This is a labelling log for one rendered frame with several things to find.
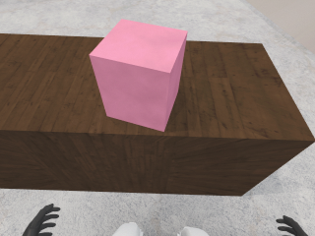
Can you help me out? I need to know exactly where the left robot hand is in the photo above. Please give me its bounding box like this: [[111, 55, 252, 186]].
[[22, 204, 61, 236]]

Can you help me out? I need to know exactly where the pedestal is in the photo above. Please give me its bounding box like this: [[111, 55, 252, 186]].
[[0, 33, 315, 197]]

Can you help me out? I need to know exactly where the right robot hand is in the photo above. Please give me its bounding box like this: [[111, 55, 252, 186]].
[[276, 215, 308, 236]]

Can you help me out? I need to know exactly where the robot left thigh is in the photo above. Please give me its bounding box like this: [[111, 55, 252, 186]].
[[112, 223, 144, 236]]

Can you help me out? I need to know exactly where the carton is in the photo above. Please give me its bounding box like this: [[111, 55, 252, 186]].
[[89, 19, 188, 132]]

